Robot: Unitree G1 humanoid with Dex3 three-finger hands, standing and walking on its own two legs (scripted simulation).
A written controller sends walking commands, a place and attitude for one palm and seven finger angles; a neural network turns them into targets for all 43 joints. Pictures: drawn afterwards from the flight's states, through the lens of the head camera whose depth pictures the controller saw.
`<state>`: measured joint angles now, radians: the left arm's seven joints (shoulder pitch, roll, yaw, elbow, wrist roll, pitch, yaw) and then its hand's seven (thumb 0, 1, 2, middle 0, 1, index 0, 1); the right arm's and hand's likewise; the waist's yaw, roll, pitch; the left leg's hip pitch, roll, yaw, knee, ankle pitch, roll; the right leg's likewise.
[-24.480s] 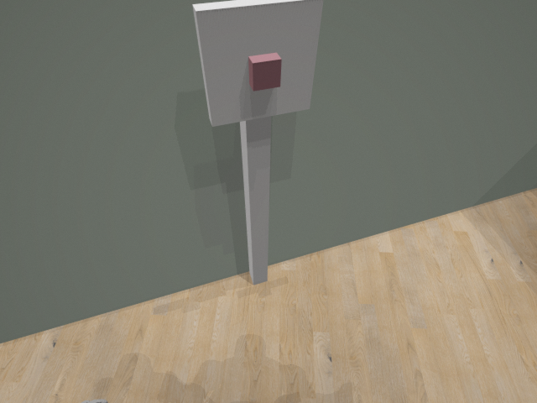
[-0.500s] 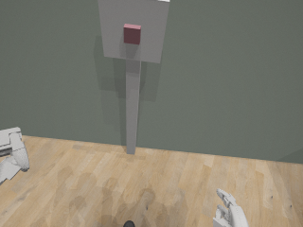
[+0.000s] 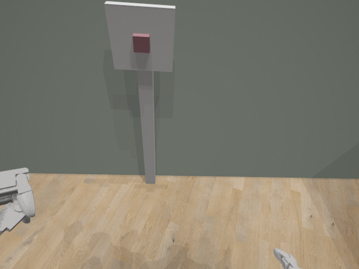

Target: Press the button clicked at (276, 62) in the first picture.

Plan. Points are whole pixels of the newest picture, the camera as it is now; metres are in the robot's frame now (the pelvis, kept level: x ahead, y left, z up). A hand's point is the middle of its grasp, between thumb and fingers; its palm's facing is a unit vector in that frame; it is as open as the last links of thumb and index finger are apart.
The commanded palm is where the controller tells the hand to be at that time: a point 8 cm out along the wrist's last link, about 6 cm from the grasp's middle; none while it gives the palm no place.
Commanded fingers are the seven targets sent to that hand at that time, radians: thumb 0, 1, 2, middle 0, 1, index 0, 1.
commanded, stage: stop stepping back and stand still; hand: left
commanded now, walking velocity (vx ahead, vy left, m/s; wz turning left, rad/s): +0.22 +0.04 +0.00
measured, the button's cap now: (141, 42) +0.76 +0.18 +0.17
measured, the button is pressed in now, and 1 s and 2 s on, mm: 0 0 0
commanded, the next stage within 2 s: let the arm hang, fingers relaxed in 0.38 s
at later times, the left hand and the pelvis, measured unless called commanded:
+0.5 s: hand (8, 220) +0.15 +0.27 +0.15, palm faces +0.45 -0.77 -0.45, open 3.1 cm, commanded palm none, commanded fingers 0.00 0.90 0.90 -1.23 -1.42 -1.23 -1.42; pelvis -0.01 +0.01 +0.00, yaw +4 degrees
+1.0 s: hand out of the picture -0.09 +0.25 -0.17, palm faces +0.13 -0.97 -0.22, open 4.9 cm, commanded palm none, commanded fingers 0.00 0.90 0.90 -0.31 -0.42 -0.31 -0.42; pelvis -0.02 +0.06 +0.00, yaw +5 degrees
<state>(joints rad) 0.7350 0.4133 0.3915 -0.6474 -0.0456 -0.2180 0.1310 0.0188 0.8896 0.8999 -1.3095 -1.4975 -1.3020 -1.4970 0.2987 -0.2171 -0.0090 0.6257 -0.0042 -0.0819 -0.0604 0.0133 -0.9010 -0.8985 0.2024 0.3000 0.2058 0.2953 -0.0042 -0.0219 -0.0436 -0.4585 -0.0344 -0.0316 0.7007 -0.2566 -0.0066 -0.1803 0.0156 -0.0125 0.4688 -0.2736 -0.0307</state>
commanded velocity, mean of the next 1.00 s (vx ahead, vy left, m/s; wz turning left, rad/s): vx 0.05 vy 0.00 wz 0.00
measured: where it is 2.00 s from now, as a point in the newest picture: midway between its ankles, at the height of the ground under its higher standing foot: outside the picture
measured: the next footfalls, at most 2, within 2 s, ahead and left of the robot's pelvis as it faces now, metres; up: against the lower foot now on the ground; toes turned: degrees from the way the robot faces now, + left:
left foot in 0.06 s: +0.09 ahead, +0.11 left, +0.00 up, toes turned +0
left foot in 0.54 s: +0.04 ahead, +0.15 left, +0.00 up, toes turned +7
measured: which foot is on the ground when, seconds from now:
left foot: up 0.00-0.04, down 0.06-0.28, up 0.30-0.52, down 0.54-1.00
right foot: down 0.00-1.00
